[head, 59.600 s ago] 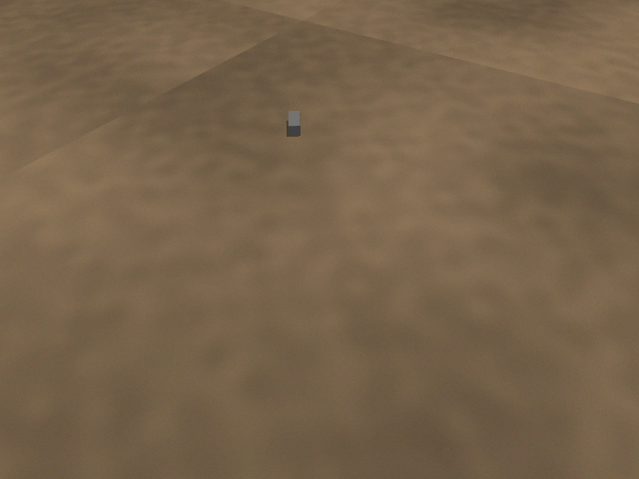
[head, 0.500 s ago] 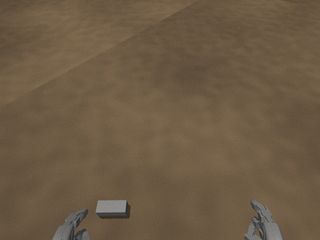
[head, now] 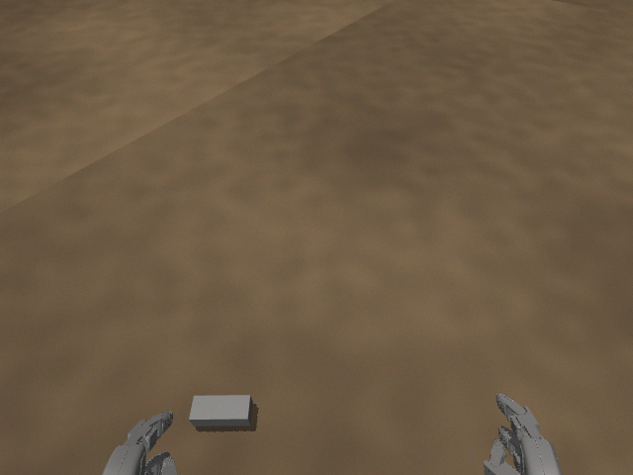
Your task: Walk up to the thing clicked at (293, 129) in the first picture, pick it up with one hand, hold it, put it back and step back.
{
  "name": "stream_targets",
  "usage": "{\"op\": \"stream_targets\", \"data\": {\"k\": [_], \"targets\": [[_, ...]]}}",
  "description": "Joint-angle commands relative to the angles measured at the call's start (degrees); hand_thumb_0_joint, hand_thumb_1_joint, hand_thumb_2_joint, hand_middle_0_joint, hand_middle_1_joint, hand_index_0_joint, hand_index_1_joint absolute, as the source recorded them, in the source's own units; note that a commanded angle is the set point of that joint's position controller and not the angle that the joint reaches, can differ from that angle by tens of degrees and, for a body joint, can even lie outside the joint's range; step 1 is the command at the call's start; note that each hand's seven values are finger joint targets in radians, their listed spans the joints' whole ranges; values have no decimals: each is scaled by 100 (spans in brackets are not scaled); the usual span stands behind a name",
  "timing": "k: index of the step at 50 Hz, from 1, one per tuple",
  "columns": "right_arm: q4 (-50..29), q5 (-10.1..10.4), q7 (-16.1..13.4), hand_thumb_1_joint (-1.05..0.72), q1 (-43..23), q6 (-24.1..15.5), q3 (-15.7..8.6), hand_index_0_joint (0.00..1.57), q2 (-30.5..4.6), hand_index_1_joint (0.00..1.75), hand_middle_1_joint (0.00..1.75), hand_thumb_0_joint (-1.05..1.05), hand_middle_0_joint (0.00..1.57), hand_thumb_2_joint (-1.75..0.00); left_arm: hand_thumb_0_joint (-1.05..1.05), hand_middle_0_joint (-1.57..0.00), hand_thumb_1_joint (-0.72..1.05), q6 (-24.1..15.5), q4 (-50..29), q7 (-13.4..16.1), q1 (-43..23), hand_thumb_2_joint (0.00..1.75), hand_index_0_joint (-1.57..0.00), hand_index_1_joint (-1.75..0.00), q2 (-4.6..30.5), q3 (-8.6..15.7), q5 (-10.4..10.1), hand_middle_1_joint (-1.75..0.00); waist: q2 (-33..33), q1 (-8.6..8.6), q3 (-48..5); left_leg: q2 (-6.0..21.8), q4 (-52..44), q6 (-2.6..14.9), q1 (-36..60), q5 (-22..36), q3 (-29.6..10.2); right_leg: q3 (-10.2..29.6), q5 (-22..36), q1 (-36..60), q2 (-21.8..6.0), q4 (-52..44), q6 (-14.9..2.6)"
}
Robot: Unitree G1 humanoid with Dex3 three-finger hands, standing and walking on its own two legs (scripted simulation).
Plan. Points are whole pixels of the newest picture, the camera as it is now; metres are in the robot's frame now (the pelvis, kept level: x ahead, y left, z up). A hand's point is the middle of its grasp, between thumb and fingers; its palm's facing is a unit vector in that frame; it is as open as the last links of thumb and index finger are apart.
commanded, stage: stand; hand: left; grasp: from above
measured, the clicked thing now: (222, 410) +0.46 +0.29 -0.69
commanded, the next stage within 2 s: none
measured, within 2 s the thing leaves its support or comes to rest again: neither
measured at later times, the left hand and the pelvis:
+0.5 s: hand out of the picture +0.06 +0.25 -0.11, palm faces +0.07 -0.94 -0.34, open 7.4 cm; pelvis -0.01 +0.01 +0.04, yaw +2 degrees
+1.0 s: hand out of the picture +0.02 +0.25 -0.10, palm faces +0.08 -0.94 -0.35, open 7.4 cm; pelvis -0.01 +0.00 +0.06, yaw +3 degrees
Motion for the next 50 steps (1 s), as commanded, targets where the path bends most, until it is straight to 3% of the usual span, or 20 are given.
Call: {"op": "stream_targets", "data": {"k": [1, 2, 3, 4, 5, 7, 10, 14, 16, 19, 27, 34, 39, 45, 50], "targets": [[-971, -5, -73, -90, -400, -337, -295, 20, -726, 30, 30, 0, 20, -90, 0, -20, 90, -267, -1144, 22, -160, 90, -20, -30, 589, 392, -7, -30, 45, 22, -403, -138, -1001, 134, 544, 1205, 42, -110, 1029, 223, 143, -809, -75], [457, -689, 268, -90, -750, 281, -504, 20, -1344, 30, 30, 0, 20, -90, 0, -20, 90, -1459, 867, 219, -1858, 90, -20, -30, 986, 410, 670, -30, -179, 423, 933, 32, -1611, 407, 540, 2115, -266, 256, 848, 1420, -353, -1005, -142], [580, -699, 447, -90, -759, 514, -608, 20, -1437, 30, 30, 0, 20, -90, 0, -20, 90, -1854, 1957, 184, -1366, 90, -20, -30, 1113, 506, 736, -30, -515, 426, 406, -51, -1512, 490, 793, 2075, -70, 650, 761, 1650, -471, -1251, -329], [567, -740, 548, -90, -734, 614, -602, 20, -1467, 30, 30, 0, 20, -90, 0, -20, 90, -2050, 2135, 145, -1389, 90, -20, -30, 1220, 496, 755, -30, -753, 338, 325, -69, -1463, 497, 1012, 1956, -45, 966, 704, 1499, -594, -1378, -496], [531, -731, 629, -90, -783, 691, -580, 20, -1376, 30, 30, 0, 20, -90, 0, -20, 90, -2160, 2316, 102, -1443, 90, -20, -30, 1225, 429, 746, -30, -534, 293, 558, -109, -1553, 459, 1040, 1929, -65, 909, 950, 1261, -495, -1478, -508], [771, -447, 809, -90, -674, 727, -545, 20, -1230, 30, 30, 0, 20, -90, 0, -20, 90, -2321, 2791, 53, -1617, 90, -20, -30, 1237, 399, 679, -30, -203, 373, 244, -83, -1808, 469, 1496, 1896, -118, 720, 1401, 1788, -571, -1337, -360], [1009, -344, 930, -90, -867, 803, -640, 20, -1309, 30, 30, 0, 20, -90, 0, -20, 90, -2373, 3477, 65, -1684, 90, -20, -30, 1126, 435, 584, -30, -282, 485, 287, -53, -1954, 413, 1830, 2025, -181, 638, 1360, 1696, -555, -1578, -259], [1366, -367, 962, -90, -931, 921, -676, 20, -1334, 30, 30, 0, 20, -90, 0, -20, 90, -2526, 4269, 102, -1877, 90, -20, -30, 1115, 427, 587, -30, -133, 436, 326, 76, -2291, 447, 2163, 2246, -386, 493, 1493, 1864, -513, -1729, -173], [1511, -366, 955, -90, -937, 976, -685, 20, -1353, 30, 30, 0, 20, -90, 0, -20, 90, -2576, 4592, 105, -1924, 90, -20, -30, 1113, 423, 583, -30, -80, 425, 493, 127, -2493, 468, 2127, 2063, -502, 441, 1439, 2002, -497, -1900, -155], [1757, -333, 927, -90, -869, 1040, -672, 20, -1388, 30, 30, 0, 20, -90, 0, -20, 90, -2627, 5033, 117, -1970, 90, -20, -30, 1179, 413, 564, -30, -258, 344, 580, 149, -2627, 431, 2310, 2411, -490, 468, 1821, 2220, -552, -2097, -188], [2238, -263, 878, -90, -1058, 1189, -639, 20, -1499, 30, 30, 0, 20, -90, 0, -20, 90, -2628, 5982, 122, -1905, 90, -20, -30, 1276, 345, 511, -30, -45, 364, 1018, 246, -3390, 376, 2363, 1655, -696, 413, 1368, 2661, -593, -2810, -157], [2564, -200, 884, -90, -1071, 1234, -598, 20, -1520, 30, 30, 0, 20, -90, 0, -20, 90, -2655, 6477, 89, -2021, 90, -20, -30, 1405, 297, 517, -30, -67, 297, 1199, 241, -3726, 279, 2522, 1355, -684, 440, 1285, 2832, -644, -3252, -126], [2710, -185, 888, -90, -1106, 1243, -579, 20, -1497, 30, 30, 0, 20, -90, 0, -20, 90, -2685, 6712, 91, -2055, 90, -20, -30, 1454, 278, 503, -30, -216, 318, 1098, 270, -3664, 269, 2744, 1829, -636, 459, 1470, 2988, -737, -3448, -104], [2846, -171, 897, -90, -1127, 1260, -554, 20, -1524, 30, 30, 0, 20, -90, 0, -20, 90, -2668, 6891, 82, -2160, 90, -20, -30, 1522, 265, 485, -30, -187, 314, 1229, 256, -3771, 222, 2722, 1779, -633, 466, 1279, 3007, -746, -3623, -100], [2927, -180, 895, -90, -1112, 1249, -511, 20, -1552, 30, 30, 0, 20, -90, 0, -20, 90, -2664, 6964, 65, -2271, 90, -20, -30, 1551, 269, 458, -30, -94, 315, 1123, 303, -3853, 236, 2693, 1994, -638, 465, 1581, 3252, -785, -3598, -105]]}}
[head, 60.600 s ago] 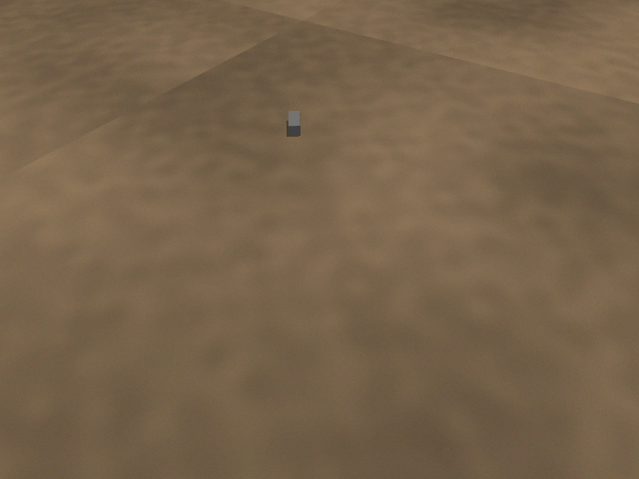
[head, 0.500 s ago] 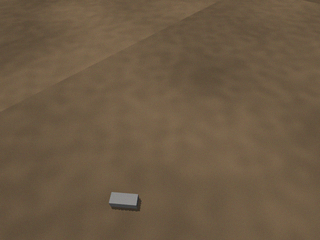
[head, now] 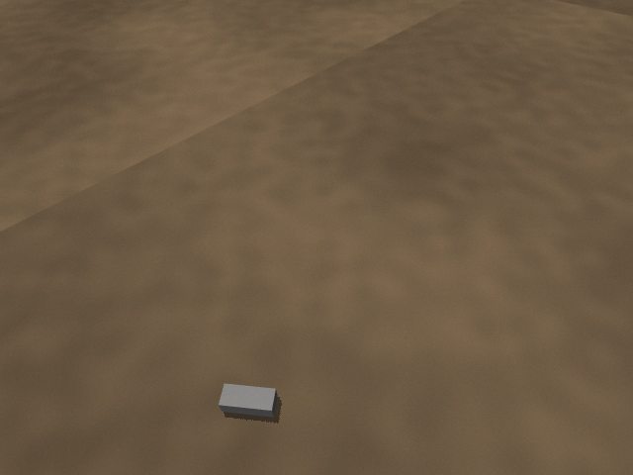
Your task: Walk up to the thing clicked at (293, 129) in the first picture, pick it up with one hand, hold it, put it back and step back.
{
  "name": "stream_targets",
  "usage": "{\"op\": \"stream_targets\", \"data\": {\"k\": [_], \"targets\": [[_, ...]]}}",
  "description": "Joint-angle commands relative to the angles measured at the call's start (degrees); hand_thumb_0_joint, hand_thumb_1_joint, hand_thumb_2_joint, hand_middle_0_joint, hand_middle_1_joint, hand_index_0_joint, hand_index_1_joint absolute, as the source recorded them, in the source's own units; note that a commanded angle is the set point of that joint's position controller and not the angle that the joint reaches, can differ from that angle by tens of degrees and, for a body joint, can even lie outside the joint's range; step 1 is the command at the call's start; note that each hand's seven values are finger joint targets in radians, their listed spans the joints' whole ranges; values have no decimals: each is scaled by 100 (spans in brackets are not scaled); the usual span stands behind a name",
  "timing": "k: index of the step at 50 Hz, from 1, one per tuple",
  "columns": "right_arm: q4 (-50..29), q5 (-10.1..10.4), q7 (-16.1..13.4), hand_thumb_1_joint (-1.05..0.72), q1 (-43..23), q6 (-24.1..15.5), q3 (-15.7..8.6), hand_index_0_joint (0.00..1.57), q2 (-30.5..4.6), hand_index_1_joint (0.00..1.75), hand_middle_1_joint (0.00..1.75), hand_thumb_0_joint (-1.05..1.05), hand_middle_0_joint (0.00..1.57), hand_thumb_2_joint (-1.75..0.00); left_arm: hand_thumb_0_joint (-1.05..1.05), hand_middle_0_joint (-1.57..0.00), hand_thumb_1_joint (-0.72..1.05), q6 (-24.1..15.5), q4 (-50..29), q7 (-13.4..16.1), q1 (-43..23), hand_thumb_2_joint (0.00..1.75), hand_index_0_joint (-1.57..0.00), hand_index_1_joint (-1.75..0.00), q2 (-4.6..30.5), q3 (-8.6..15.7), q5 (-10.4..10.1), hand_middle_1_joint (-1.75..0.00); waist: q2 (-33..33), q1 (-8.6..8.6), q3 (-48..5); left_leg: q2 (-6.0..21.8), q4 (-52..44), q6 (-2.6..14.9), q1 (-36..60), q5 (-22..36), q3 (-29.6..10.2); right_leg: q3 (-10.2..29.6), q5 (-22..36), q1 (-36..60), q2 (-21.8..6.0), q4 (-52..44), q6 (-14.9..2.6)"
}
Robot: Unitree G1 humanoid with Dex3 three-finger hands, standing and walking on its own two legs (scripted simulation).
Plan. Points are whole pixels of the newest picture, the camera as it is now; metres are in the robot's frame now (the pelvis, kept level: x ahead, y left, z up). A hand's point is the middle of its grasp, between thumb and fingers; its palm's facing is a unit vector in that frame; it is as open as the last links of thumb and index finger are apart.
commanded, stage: stand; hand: left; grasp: from above
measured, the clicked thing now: (248, 400) +0.49 +0.26 -0.75
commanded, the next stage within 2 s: step back in 1.56 s
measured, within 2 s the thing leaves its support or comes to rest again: neither
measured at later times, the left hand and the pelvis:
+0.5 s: hand out of the picture +0.07 +0.24 -0.16, palm faces +0.02 -0.94 -0.34, open 7.4 cm; pelvis +0.01 -0.01 +0.00, yaw +0 degrees
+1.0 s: hand out of the picture +0.08 +0.24 -0.16, palm faces +0.02 -0.94 -0.34, open 7.4 cm; pelvis +0.01 -0.01 +0.00, yaw +0 degrees
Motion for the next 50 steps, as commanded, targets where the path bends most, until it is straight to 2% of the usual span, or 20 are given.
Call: {"op": "stream_targets", "data": {"k": [1, 7, 9, 13, 17, 20, 22, 28, 35, 47, 50], "targets": [[-306, -9, -81, -90, -193, -147, -145, 20, -1091, 30, 30, 0, 20, -90, 0, -20, 90, -107, -267, 43, -230, 90, -20, -30, 1141, 213, -26, -30, 43, -5, -251, 533, -651, 192, -283, 441, -552, 614, 175, 238, -554, -451, -152], [-261, 3, -85, -90, -220, -161, -105, 20, -1129, 30, 30, 0, 20, -90, 0, -20, 90, -100, -202, 19, -298, 90, -20, -30, 1176, 208, -32, -30, 32, 7, -277, 566, -661, 188, -208, 727, -526, 573, 299, 266, -557, -451, -150], [-250, 8, -84, -90, -249, -156, -104, 20, -1173, 30, 30, 0, 20, -90, 0, -20, 90, -95, -193, 13, -323, 90, -20, -30, 1184, 203, -38, -30, 37, 15, -238, 563, -690, 189, -197, 594, -532, 568, 205, 235, -542, -517, -142], [-211, 14, -90, -90, -253, -158, -93, 20, -1208, 30, 30, 0, 20, -90, 0, -20, 90, -108, -183, 14, -399, 90, -20, -30, 1204, 199, -41, -30, -33, -3, -383, 592, -581, 193, -46, 1068, -494, 574, 493, 321, -584, -557, -136], [-198, 6, -93, -90, -258, -150, -78, 20, -1197, 30, 30, 0, 20, -90, 0, -20, 90, -105, -170, 2, -439, 90, -20, -30, 1220, 202, -50, -30, 13, -14, -334, 588, -648, 193, -147, 882, -464, 567, 386, 346, -580, -586, -150], [-183, 21, -82, -90, -262, -162, -67, 20, -1215, 30, 30, 0, 20, -90, 0, -20, 90, -112, -173, -12, -443, 90, -20, -30, 1222, 196, -59, -30, 1, -10, -347, 600, -664, 183, -131, 917, -475, 574, 406, 366, -578, -584, -143], [-197, 22, -87, -90, -281, -171, -69, 20, -1233, 30, 30, 0, 20, -90, 0, -20, 90, -120, -172, -11, -440, 90, -20, -30, 1207, 197, -56, -30, -28, -20, -444, 618, -620, 196, -47, 1142, -472, 567, 631, 397, -599, -550, -145], [-191, 29, -86, -90, -320, -173, -62, 20, -1239, 30, 30, 0, 20, -90, 0, -20, 90, -99, -166, -29, -435, 90, -20, -30, 1222, 195, -64, -30, -6, -11, -370, 628, -646, 175, -44, 1014, -468, 558, 414, 326, -577, -568, -164], [-198, 22, -80, -90, -313, -180, -50, 20, -1267, 30, 30, 0, 20, -90, 0, -20, 90, -127, -207, -36, -458, 90, -20, -30, 1264, 196, -71, -30, -19, -20, -474, 633, -657, 187, -2, 1254, -426, 563, 724, 426, -607, -562, -164], [-203, 32, -77, -90, -362, -192, -37, 20, -1276, 30, 30, 0, 20, -90, 0, -20, 90, -122, -200, -53, -388, 90, -20, -30, 1281, 188, -75, -30, -34, 0, -441, 645, -687, 175, 38, 1285, -438, 526, 702, 387, -591, -553, -174], [-202, 27, -74, -90, -325, -190, -25, 20, -1285, 30, 30, 0, 20, -90, 0, -20, 90, -125, -217, -61, -427, 90, -20, -30, 1283, 190, -84, -30, -43, -29, -408, 628, -702, 185, -10, 1117, -419, 575, 674, 371, -597, -568, -185]]}}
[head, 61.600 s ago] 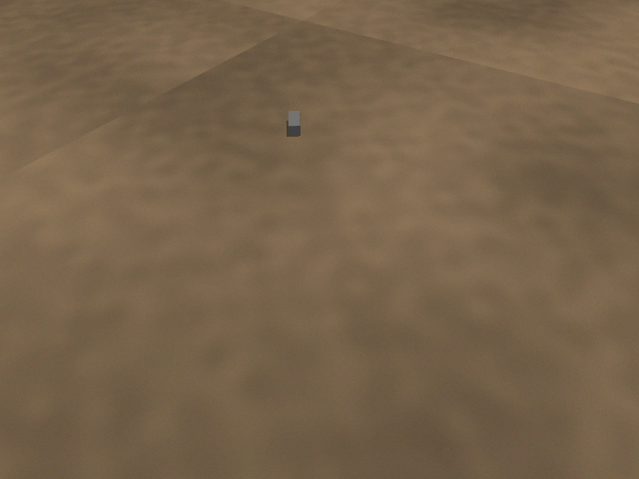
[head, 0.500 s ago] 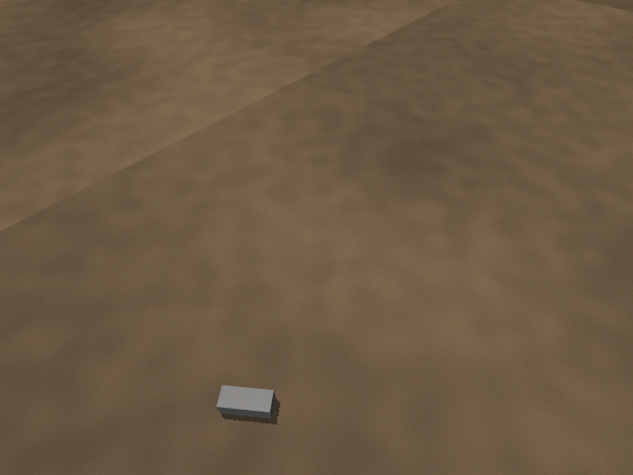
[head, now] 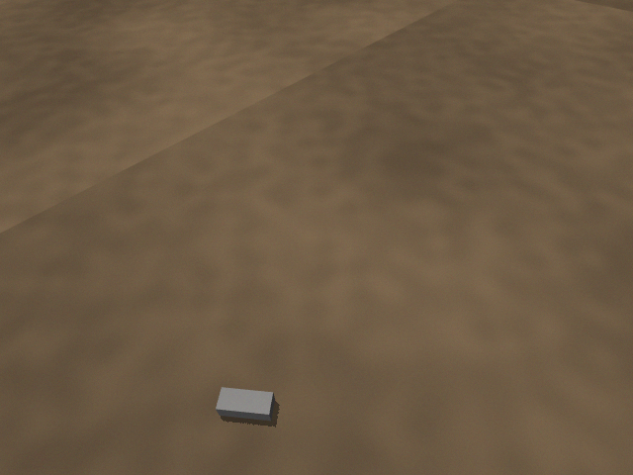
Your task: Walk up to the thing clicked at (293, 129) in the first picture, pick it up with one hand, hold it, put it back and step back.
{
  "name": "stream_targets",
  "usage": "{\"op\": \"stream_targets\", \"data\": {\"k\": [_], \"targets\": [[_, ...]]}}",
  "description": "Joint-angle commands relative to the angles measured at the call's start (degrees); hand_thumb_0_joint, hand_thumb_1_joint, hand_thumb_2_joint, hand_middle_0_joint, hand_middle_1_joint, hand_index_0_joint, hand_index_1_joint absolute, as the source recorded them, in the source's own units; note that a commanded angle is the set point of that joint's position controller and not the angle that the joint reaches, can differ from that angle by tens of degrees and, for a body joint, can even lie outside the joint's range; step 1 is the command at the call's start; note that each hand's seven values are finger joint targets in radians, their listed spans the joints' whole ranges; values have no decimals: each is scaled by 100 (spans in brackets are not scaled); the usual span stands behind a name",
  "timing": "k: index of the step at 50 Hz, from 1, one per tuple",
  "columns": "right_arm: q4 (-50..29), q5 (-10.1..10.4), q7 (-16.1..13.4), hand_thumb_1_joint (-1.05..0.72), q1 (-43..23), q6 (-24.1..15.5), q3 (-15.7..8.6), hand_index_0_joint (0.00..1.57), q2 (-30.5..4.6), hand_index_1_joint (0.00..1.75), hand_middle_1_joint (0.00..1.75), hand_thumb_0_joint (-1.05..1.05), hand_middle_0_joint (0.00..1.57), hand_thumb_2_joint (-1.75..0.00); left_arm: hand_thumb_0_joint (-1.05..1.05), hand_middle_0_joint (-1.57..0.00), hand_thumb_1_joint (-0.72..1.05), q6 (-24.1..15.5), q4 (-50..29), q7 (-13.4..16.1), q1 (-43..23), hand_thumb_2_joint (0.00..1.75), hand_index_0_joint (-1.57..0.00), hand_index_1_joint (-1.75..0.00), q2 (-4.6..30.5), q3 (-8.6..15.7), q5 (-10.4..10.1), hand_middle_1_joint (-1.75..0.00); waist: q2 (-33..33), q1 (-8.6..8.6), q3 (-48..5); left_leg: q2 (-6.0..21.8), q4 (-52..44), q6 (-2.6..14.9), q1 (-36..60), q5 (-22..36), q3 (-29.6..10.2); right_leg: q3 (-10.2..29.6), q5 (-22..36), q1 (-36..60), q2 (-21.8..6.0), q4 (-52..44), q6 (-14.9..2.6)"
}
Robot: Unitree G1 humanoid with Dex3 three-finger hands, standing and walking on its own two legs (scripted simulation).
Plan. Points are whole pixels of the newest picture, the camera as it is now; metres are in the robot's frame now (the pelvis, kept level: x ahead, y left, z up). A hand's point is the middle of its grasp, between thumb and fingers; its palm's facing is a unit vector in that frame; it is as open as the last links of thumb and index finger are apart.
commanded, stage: stand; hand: left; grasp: from above
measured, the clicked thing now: (246, 403) +0.48 +0.27 -0.75
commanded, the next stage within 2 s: step back in 0.56 s
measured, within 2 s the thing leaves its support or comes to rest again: neither
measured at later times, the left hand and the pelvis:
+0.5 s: hand out of the picture +0.06 +0.24 -0.16, palm faces +0.01 -0.94 -0.34, open 7.4 cm; pelvis +0.00 +0.00 +0.00, yaw +0 degrees
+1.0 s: hand out of the picture +0.09 +0.32 -0.18, palm faces +0.00 -0.93 -0.36, open 7.4 cm; pelvis -0.05 +0.06 -0.02, yaw +1 degrees
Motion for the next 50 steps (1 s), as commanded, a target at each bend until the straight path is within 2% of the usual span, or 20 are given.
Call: {"op": "stream_targets", "data": {"k": [1, 12, 22, 27, 28, 30, 31, 33, 35, 37, 40, 41, 42, 43, 44, 45, 46, 47, 49, 50], "targets": [[-349, -1, -75, -90, -186, -127, -192, 20, -1152, 30, 30, 0, 20, -90, 0, -20, 90, -105, -334, 56, -158, 90, -20, -30, 1226, 214, -12, -30, 0, -5, -412, 593, -342, 252, -168, 1107, -410, 577, 671, 268, -660, -302, -130], [-368, 4, -61, -90, -173, -124, -177, 20, -1167, 30, 30, 0, 20, -90, 0, -20, 90, -137, -361, 50, -161, 90, -20, -30, 1248, 202, -4, -30, -50, -16, -395, 580, -334, 241, -149, 1111, -395, 578, 752, 225, -660, -351, -107], [-346, 3, -51, -90, -146, -128, -169, 20, -1195, 30, 30, 0, 20, -90, 0, -20, 90, -107, -363, 15, -146, 90, -20, -30, 1247, 194, -15, -30, 8, -12, -217, 582, -452, 209, -286, 727, -418, 594, 270, 111, -618, -364, -138], [-363, 0, -54, -90, -142, -148, -159, 20, -1213, 30, 30, 0, 20, -90, 0, -20, 90, -131, -397, 19, -125, 90, -20, -30, 1278, 194, -28, -30, -17, -1, -460, 608, -354, 236, -145, 1121, -385, 628, 743, 241, -668, -301, -145], [-536, 7, -9, -90, -361, -34, -278, 20, -1492, 30, 30, 0, 20, -90, 0, -20, 90, -108, -473, 54, -126, 90, -20, -30, 1717, 476, -151, -30, -88, -44, 182, 392, 282, 370, -671, 1947, -295, 679, 1748, -92, -669, 108, -228], [-675, 62, -2, -90, -188, 30, -264, 20, -1278, 30, 30, 0, 20, -90, 0, -20, 90, -78, -620, 99, 21, 90, -20, -30, 1715, 527, -175, -30, -313, -51, -59, 115, 990, 341, -676, 1778, 15, 826, 2396, -41, -939, 151, -548], [-727, 90, -2, -90, -111, 64, -289, 20, -1258, 30, 30, 0, 20, -90, 0, -20, 90, -63, -711, 110, 14, 90, -20, -30, 1793, 559, -160, -30, -455, -54, -191, -85, 1462, 292, -675, 1381, 193, 1065, 2525, -114, -1249, 79, -837], [-826, 66, 11, -90, 134, 171, -385, 20, -1246, 30, 30, 0, 20, -90, 0, -20, 90, -59, -1036, 130, -337, 90, -20, -30, 1793, 582, -65, -30, -991, -134, -397, -346, 2779, 288, -993, -1389, 247, 1631, 2622, -297, -1988, -14, -1439], [-942, 70, 55, -90, 408, 263, -457, 20, -1353, 30, 30, 0, 20, -90, 0, -20, 90, -51, -1298, 145, -579, 90, -20, -30, 1823, 622, 45, -30, -1070, -292, -407, -74, 3278, 381, -1085, -1954, -109, 1646, 2518, -677, -2232, 106, -1569], [-1040, 103, 98, -90, 465, 265, -490, 20, -1353, 30, 30, 0, 20, -90, 0, -20, 90, -43, -1455, 143, -770, 90, -20, -30, 1788, 598, 64, -30, -1078, -345, -408, -45, 3100, 421, -1095, -1806, -75, 1274, 2553, -769, -1944, 427, -1362], [-1113, 48, 102, -90, 552, 173, -496, 20, -1291, 30, 30, 0, 20, -90, 0, -20, 90, 20, -1618, 151, -709, 90, -20, -30, 1668, 539, 42, -30, -932, -258, -653, 29, 1259, 383, -1022, -578, 262, 882, 2310, -235, -1396, 1350, -835], [-1119, -4, 85, -90, 587, 123, -526, 20, -1282, 30, 30, 0, 20, -90, 0, -20, 90, 83, -1663, 135, -675, 90, -20, -30, 1646, 502, -13, -30, -684, -306, -630, 15, 399, 334, -758, 631, 383, 690, 2144, -285, -1150, 1717, -640], [-1174, -90, 60, -90, 461, 96, -593, 20, -1469, 30, 30, 0, 20, -90, 0, -20, 90, 150, -1695, 113, -500, 90, -20, -30, 1436, 481, -82, -30, 123, -183, -610, 375, 120, 349, -397, 2235, -148, 362, 1318, -690, -591, 2393, -372], [-1259, -176, 31, -90, 530, 66, -688, 20, -1841, 30, 30, 0, 20, -90, 0, -20, 90, 197, -1796, 126, -470, 90, -20, -30, 1198, 448, -145, -30, 1065, -228, -622, 1195, 109, 718, 179, 3705, -1421, 493, -712, -1751, 266, 3328, -216], [-1305, -205, 9, -90, 517, 54, -692, 20, -1924, 30, 30, 0, 20, -90, 0, -20, 90, 287, -1724, 182, -256, 90, -20, -30, 1118, 445, -133, -30, 851, -109, -622, 1547, 176, 993, 328, 3934, -1712, 1028, -2507, -2183, 611, 3862, -238], [-1378, -109, 3, -90, 507, 51, -719, 20, -2155, 30, 30, 0, 20, -90, 0, -20, 90, 311, -1739, 217, -216, 90, -20, -30, 1246, 456, -115, -30, 1038, -266, -718, 1881, 197, 1355, 163, 4182, -1940, 1346, -2821, -2162, 662, 4345, -229], [-1413, -98, -23, -90, 355, 52, -730, 20, -2105, 30, 30, 0, 20, -90, 0, -20, 90, 294, -1710, 248, -337, 90, -20, -30, 1289, 448, -93, -30, 1040, -266, -687, 1872, 144, 1407, 121, 3774, -1996, 1569, -2650, -2294, 627, 4675, -255], [-1521, -63, -60, -90, 185, 56, -684, 20, -1903, 30, 30, 0, 20, -90, 0, -20, 90, 282, -1716, 243, -392, 90, -20, -30, 1375, 498, -102, -30, 930, -224, -703, 1670, 305, 1384, 179, 3616, -1544, 1705, -2427, -2321, 571, 4781, -281], [-1663, -91, -130, -90, -86, 51, -609, 20, -1659, 30, 30, 0, 20, -90, 0, -20, 90, 285, -1680, 208, 40, 90, -20, -30, 1336, 492, -181, -30, 860, 8, -752, 1240, 591, 1215, 393, 3580, -834, 1596, -1794, -2519, 582, 4950, -215], [-1714, -64, -148, -90, -65, 44, -600, 20, -1575, 30, 30, 0, 20, -90, 0, -20, 90, 284, -1686, 198, 135, 90, -20, -30, 1379, 503, -154, -30, 743, 29, -812, 1233, 639, 1231, 597, 3473, -808, 1532, -1660, -2506, 586, 4997, -180]]}}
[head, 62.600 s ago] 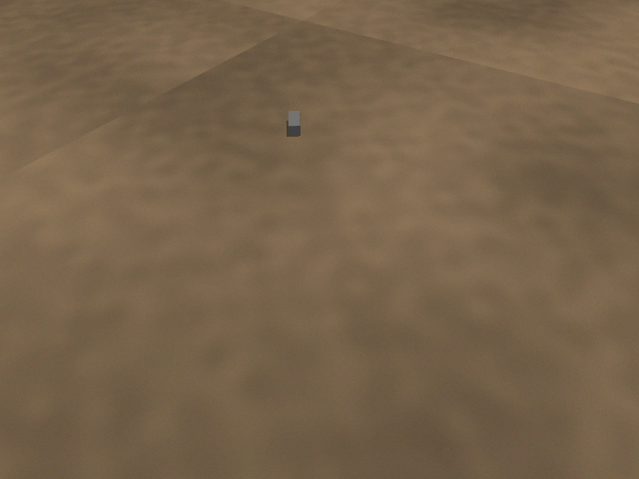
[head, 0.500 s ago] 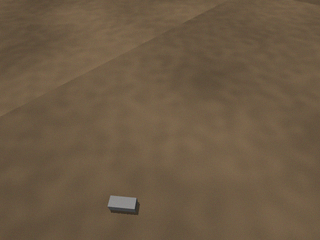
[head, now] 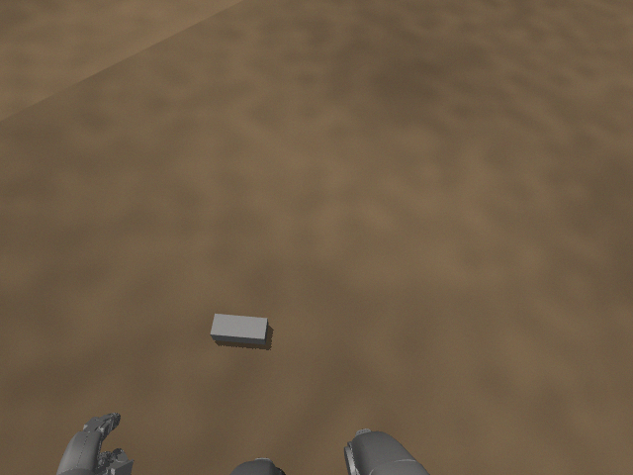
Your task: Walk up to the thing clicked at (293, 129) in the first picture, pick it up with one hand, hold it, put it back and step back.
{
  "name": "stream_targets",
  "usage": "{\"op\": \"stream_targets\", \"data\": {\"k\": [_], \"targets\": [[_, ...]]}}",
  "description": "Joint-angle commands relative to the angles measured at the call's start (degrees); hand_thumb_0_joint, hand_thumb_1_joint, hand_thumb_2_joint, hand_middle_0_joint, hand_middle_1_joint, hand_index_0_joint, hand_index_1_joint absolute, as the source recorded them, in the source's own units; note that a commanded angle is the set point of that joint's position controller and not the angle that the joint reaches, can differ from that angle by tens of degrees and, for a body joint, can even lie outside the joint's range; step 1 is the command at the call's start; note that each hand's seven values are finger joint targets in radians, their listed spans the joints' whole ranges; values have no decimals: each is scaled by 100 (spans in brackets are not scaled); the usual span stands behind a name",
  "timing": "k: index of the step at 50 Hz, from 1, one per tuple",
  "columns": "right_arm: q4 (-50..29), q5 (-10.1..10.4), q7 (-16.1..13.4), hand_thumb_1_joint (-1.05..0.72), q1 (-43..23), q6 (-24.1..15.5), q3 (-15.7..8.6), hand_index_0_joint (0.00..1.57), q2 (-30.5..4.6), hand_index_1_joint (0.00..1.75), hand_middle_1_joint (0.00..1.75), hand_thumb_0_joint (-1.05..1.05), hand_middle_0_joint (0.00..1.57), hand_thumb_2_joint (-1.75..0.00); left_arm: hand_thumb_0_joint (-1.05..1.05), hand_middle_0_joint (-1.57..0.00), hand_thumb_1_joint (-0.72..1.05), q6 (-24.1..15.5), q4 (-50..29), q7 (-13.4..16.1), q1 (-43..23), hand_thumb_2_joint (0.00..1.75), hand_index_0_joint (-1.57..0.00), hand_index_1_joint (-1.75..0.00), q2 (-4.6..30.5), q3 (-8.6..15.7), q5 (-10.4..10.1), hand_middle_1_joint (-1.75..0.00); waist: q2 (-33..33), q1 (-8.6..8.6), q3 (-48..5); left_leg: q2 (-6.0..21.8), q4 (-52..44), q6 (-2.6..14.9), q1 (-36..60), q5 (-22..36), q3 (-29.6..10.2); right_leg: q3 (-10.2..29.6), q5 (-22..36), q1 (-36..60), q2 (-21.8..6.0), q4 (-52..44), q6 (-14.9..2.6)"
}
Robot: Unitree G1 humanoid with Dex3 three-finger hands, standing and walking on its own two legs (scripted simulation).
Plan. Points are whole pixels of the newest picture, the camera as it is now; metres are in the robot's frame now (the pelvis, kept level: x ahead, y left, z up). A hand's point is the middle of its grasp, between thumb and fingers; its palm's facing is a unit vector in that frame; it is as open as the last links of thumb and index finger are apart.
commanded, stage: step back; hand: left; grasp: from above
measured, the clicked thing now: (240, 329) +0.53 +0.21 -0.74
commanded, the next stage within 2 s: none
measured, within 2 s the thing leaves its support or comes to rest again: neither
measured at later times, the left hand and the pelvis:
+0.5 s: hand out of the picture +0.03 +0.26 -0.13, palm faces -0.07 -0.91 -0.41, open 7.4 cm; pelvis -0.09 +0.00 +0.00, yaw -5 degrees
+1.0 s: hand out of the picture -0.14 +0.29 -0.16, palm faces -0.11 -0.91 -0.39, open 7.4 cm; pelvis -0.24 +0.02 -0.01, yaw -8 degrees
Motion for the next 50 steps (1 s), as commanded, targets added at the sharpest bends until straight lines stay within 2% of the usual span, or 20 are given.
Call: {"op": "stream_targets", "data": {"k": [1, 8, 10, 13, 14, 15, 16, 17, 19, 21, 25, 28, 31, 32, 33, 34, 35, 38, 45, 50], "targets": [[-677, 28, -221, -90, -143, -175, -352, 20, -1415, 30, 30, 0, 20, -90, 0, -20, 90, -64, -313, 22, 704, 90, -20, -30, 930, 259, 2, -30, 1037, 173, -1698, 1450, -631, 924, 1628, 4027, -1296, 248, 309, -309, -37, 676, 119], [-843, 47, -221, -90, 36, -148, -394, 20, -1531, 30, 30, 0, 20, -90, 0, -20, 90, -209, -523, -29, 686, 90, -20, -30, 891, 310, 82, -30, 909, -73, -1482, 1752, -528, 1264, 1540, 3513, -1353, -234, 313, 88, -329, -1070, 275], [-899, 65, -201, -90, -101, -129, -384, 20, -1539, 30, 30, 0, 20, -90, 0, -20, 90, -244, -485, -63, 915, 90, -20, -30, 854, 319, 102, -30, 967, 3, -1672, 1624, -388, 1093, 1440, 2922, -1229, -432, 612, 480, -441, -1993, 188], [-962, 159, -150, -90, -303, -66, -359, 20, -1546, 30, 30, 0, 20, -90, 0, -20, 90, -323, -319, -99, 1265, 90, -20, -30, 849, 354, 162, -30, 781, 230, -1719, 1163, 106, 608, 444, 1922, -768, -591, 2247, 1710, -401, -3569, -50], [-979, 203, -137, -90, -326, -65, -313, 20, -1402, 30, 30, 0, 20, -90, 0, -20, 90, -345, -345, -94, 1333, 90, -20, -30, 1042, 395, 211, -30, 416, 229, -1761, 946, 328, 369, -204, 1150, -648, 47, 2682, 2089, -833, -3574, -225], [-1040, 243, -114, -90, -346, -63, -228, 20, -1215, 30, 30, 0, 20, -90, 0, -20, 90, -370, -424, -101, 1290, 90, -20, -30, 1379, 465, 233, -30, -583, 232, -1592, 287, 1121, -4, -1063, -48, -232, 1365, 2905, 2139, -1741, -3899, -677], [-1087, 203, -176, -90, -621, -18, -305, 20, -1246, 30, 30, 0, 20, -90, 0, -20, 90, -342, -611, -110, 995, 90, -20, -30, 1957, 543, 216, -30, -1492, 502, -1200, -390, 2579, -194, -1004, -1883, -187, 2691, 3205, 896, -2860, -4398, -1774], [-968, 165, -193, -90, -482, 4, -374, 20, -1398, 30, 30, 0, 20, -90, 0, -20, 90, -365, -812, -79, 645, 90, -20, -30, 1830, 548, 246, -30, -1156, 362, -831, -235, 3437, -250, -724, -1966, -851, 2827, 3407, 260, -3000, -4445, -1880], [-732, 225, -144, -90, -67, -28, -314, 20, -1380, 30, 30, 0, 20, -90, 0, -20, 90, -390, -904, -53, 471, 90, -20, -30, 1256, 435, 169, -30, -324, 134, -841, -468, 3468, -218, -1001, -1448, -1069, 1299, 4222, 931, -2149, -3987, -1384], [-698, 228, -157, -90, 62, -64, -245, 20, -1213, 30, 30, 0, 20, -90, 0, -20, 90, -371, -955, -32, 338, 90, -20, -30, 1108, 415, 207, -30, -319, 84, -1044, -657, 3571, -286, -1106, -1190, -905, 652, 4370, 1247, -1772, -3774, -1076], [-845, 205, -184, -90, -49, -135, -192, 20, -1201, 30, 30, 0, 20, -90, 0, -20, 90, -305, -1002, 8, 899, 90, -20, -30, 1017, 363, 262, -30, -417, 443, -1446, -357, 1959, -418, -1269, -1249, -533, 455, 4725, 2552, -1630, -3336, -1024], [-853, 138, -181, -90, 117, -198, -212, 20, -1134, 30, 30, 0, 20, -90, 0, -20, 90, -215, -1044, -4, 970, 90, -20, -30, 1091, 363, 214, -30, -824, 420, -1736, 3, 244, -344, -763, -978, -207, 445, 4910, 2826, -1706, -2932, -948], [-662, -8, -172, -90, 629, -241, -347, 20, -1218, 30, 30, 0, 20, -90, 0, -20, 90, -86, -1177, -84, 708, 90, -20, -30, 1147, 317, 88, -30, -687, 109, -1753, 16, -1268, -215, 586, 956, -17, 287, 3814, 1603, -1418, -2378, -514], [-727, -77, -175, -90, 537, -262, -451, 20, -1609, 30, 30, 0, 20, -90, 0, -20, 90, -68, -1220, -105, 829, 90, -20, -30, 942, 280, 63, -30, 162, 161, -1807, 856, -1288, 49, 1062, 1416, -1234, 155, 2633, 708, -931, -1911, -247], [-836, -110, -137, -90, 226, -257, -527, 20, -2112, 30, 30, 0, 20, -90, 0, -20, 90, -76, -1239, -87, 856, 90, -20, -30, 731, 234, 25, -30, 1397, 213, -1596, 1916, -1575, 616, 1179, 1975, -2614, -244, 290, -390, 80, -989, -29], [-899, -49, -107, -90, 225, -246, -575, 20, -2420, 30, 30, 0, 20, -90, 0, -20, 90, -69, -1214, 12, 462, 90, -20, -30, 1028, 358, 113, -30, 1638, -170, -1443, 2558, -1652, 1412, 75, 1996, -3109, 252, -749, 88, 90, 10, 48], [-873, -40, -140, -90, 45, -273, -541, 20, -2233, 30, 30, 0, 20, -90, 0, -20, 90, -73, -1107, 16, 406, 90, -20, -30, 1133, 383, 149, -30, 1410, -89, -1134, 2542, -1737, 1526, -360, 1567, -3129, 387, -451, 105, -73, 639, 39], [-1073, -40, -166, -90, -652, -277, -331, 20, -1574, 30, 30, 0, 20, -90, 0, -20, 90, -65, -833, -79, 1207, 90, -20, -30, 985, 390, 22, -30, 1097, 477, -1002, 1501, -1311, 888, 244, 2166, -1264, 477, 498, -328, 116, 1117, -15], [-1117, 21, -205, -90, 5, -253, -403, 20, -1616, 30, 30, 0, 20, -90, 0, -20, 90, -124, -905, -145, 1195, 90, -20, -30, 925, 384, 119, -30, 1195, 6, -1376, 1629, -940, 1252, 1330, 2099, -1249, 108, 353, -238, -112, -225, 424], [-1234, -13, -170, -90, -191, -117, -461, 20, -1826, 30, 30, 0, 20, -90, 0, -20, 90, -170, -599, -197, 1692, 90, -20, -30, 936, 409, 114, -30, 1594, 153, -1695, 1513, -725, 962, 602, 1255, -1118, -585, 675, 1114, -455, -2529, 240]]}}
